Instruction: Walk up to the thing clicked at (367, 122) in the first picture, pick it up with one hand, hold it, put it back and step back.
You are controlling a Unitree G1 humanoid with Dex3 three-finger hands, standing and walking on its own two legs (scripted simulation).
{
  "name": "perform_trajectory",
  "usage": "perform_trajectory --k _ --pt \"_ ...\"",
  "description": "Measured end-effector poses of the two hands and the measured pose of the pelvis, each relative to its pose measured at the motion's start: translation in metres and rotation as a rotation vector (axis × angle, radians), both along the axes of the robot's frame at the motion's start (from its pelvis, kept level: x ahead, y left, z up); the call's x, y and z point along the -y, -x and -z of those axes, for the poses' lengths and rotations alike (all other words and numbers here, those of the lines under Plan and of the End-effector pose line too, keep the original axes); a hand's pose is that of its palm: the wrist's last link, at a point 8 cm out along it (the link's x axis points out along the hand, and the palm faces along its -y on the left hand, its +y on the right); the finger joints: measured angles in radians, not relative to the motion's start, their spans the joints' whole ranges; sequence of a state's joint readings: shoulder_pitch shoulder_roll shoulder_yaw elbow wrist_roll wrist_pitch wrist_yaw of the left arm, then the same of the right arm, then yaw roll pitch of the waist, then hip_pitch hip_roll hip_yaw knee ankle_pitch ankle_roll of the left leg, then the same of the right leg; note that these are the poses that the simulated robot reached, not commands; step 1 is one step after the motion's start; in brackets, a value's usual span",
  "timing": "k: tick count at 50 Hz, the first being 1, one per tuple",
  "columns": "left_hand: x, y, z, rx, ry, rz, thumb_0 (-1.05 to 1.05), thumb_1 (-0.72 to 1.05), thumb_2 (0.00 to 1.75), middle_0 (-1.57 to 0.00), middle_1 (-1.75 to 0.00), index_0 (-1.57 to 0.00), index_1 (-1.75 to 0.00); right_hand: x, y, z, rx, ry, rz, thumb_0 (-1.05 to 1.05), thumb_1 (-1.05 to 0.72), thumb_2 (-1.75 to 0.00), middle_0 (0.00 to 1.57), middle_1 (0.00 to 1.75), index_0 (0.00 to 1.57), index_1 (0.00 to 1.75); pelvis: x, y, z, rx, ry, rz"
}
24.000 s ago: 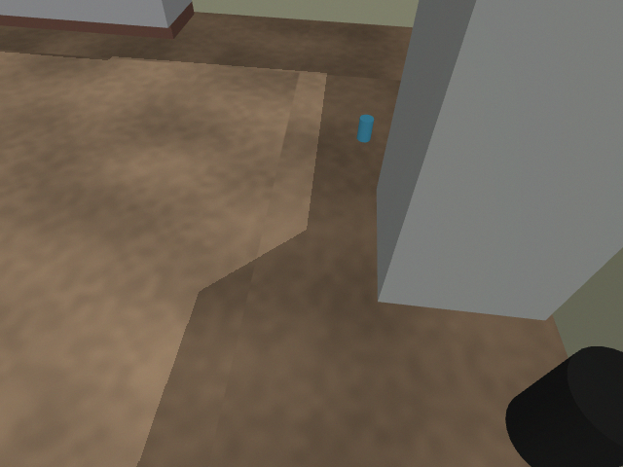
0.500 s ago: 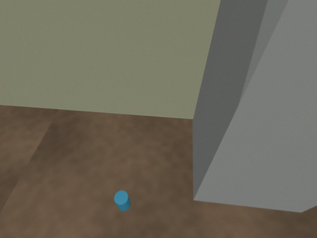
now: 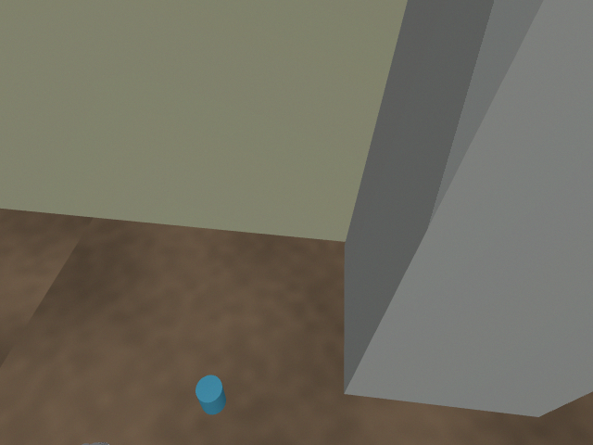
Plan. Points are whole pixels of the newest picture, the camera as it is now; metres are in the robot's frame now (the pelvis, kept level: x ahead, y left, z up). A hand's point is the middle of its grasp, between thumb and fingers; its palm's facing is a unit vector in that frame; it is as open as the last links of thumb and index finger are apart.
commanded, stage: walk up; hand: left
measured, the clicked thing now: (211, 395) +0.39 +0.22 -0.72
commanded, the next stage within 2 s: stand in 0.68 s
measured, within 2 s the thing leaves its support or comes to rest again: neither
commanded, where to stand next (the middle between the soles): +0.05 -0.01 m, yaw +1 degrees
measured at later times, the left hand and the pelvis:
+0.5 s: hand out of the picture +0.07 +0.25 -0.16, palm faces +0.01 -0.94 -0.33, open 7.4 cm; pelvis +0.01 +0.00 +0.00, yaw +1 degrees
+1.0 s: hand out of the picture +0.09 +0.25 -0.15, palm faces +0.00 -0.94 -0.34, open 7.4 cm; pelvis +0.02 +0.00 +0.00, yaw +1 degrees
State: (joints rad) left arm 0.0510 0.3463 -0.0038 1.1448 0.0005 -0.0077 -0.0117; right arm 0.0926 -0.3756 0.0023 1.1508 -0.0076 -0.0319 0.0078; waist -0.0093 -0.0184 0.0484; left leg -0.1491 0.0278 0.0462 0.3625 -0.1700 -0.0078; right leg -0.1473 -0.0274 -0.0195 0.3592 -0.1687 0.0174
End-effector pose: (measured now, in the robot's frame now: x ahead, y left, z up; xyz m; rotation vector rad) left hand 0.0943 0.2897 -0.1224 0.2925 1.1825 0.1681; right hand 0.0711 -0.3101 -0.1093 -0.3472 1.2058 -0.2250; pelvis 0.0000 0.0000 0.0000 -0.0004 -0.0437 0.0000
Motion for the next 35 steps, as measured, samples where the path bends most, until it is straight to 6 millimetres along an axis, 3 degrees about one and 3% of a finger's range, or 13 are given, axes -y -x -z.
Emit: perform_trajectory --k 17,35 --pt "-0.007 0.032 -0.003 -0.084 -0.025 -0.060 0.00 0.91 0.89 -0.21 -0.30 -0.20 -0.30 -0.016 -0.012 0.011 -0.017 -0.055 -0.025 0.01 -0.90 -0.90 0.20 0.30 0.20 0.30 0.002 -0.005 -0.002 -0.004 0.001 -0.009" --pt "-0.001 0.015 -0.001 -0.060 -0.011 -0.049 0.00 0.91 0.89 -0.21 -0.30 -0.20 -0.30 -0.011 -0.019 0.007 -0.018 -0.036 -0.016 0.01 -0.90 -0.90 0.20 0.30 0.20 0.30 0.002 -0.013 -0.003 -0.010 0.001 -0.010"
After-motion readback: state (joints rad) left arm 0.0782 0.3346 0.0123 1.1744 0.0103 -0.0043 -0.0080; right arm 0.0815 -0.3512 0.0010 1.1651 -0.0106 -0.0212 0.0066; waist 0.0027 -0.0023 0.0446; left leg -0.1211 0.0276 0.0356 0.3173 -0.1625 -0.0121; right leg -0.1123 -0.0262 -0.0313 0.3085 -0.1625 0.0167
